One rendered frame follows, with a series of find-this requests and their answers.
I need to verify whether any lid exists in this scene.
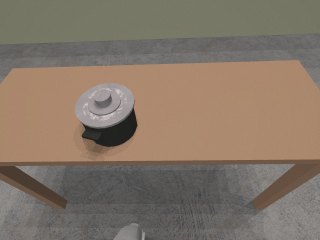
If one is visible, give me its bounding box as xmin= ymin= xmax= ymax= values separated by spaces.
xmin=75 ymin=83 xmax=135 ymax=129

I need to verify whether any pot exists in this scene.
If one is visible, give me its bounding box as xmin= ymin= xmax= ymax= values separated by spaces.
xmin=82 ymin=108 xmax=138 ymax=147

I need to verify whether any robot left thigh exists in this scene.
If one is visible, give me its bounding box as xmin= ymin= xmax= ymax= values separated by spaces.
xmin=113 ymin=225 xmax=146 ymax=240

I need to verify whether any knob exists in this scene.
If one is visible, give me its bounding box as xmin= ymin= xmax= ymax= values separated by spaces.
xmin=93 ymin=89 xmax=112 ymax=106

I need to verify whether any table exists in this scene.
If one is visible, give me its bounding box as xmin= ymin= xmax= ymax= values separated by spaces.
xmin=0 ymin=60 xmax=320 ymax=210

